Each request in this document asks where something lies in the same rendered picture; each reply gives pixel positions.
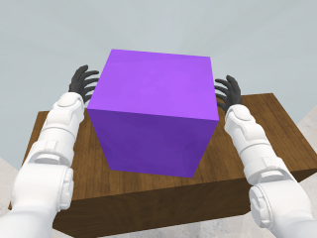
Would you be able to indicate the pedestal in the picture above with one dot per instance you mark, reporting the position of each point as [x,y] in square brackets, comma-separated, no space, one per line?
[106,202]

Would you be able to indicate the carton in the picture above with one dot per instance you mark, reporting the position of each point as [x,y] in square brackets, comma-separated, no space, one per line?
[154,113]

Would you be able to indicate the left robot upper arm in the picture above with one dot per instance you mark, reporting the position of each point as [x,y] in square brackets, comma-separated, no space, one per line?
[42,191]

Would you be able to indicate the robot right hand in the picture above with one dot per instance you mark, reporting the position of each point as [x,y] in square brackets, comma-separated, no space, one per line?
[233,93]

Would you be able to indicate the right robot forearm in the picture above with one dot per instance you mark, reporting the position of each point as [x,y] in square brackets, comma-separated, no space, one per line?
[258,157]

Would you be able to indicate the right robot upper arm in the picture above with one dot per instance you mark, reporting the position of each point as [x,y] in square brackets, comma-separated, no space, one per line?
[282,208]

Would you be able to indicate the robot left hand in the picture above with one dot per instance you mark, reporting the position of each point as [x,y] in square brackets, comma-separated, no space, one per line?
[78,82]

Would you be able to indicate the left robot forearm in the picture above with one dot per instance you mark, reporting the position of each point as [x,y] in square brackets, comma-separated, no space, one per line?
[58,135]

